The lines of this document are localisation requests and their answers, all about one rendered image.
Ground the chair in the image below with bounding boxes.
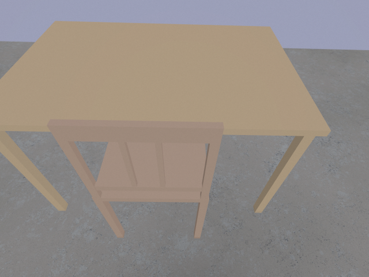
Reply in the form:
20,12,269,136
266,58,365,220
47,119,224,238

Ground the table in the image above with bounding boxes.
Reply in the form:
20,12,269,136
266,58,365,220
0,21,331,213

